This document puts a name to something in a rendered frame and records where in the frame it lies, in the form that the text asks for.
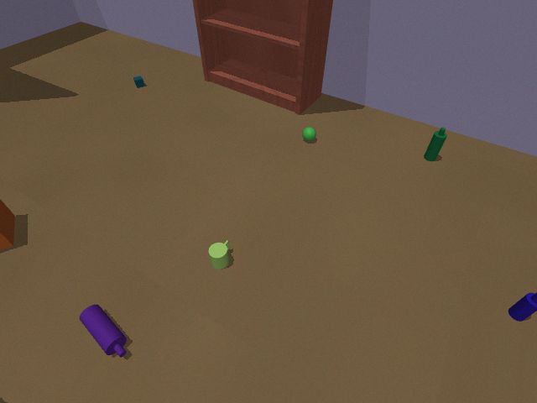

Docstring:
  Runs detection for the bookshelf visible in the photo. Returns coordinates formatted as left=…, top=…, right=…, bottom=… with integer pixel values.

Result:
left=193, top=0, right=333, bottom=115

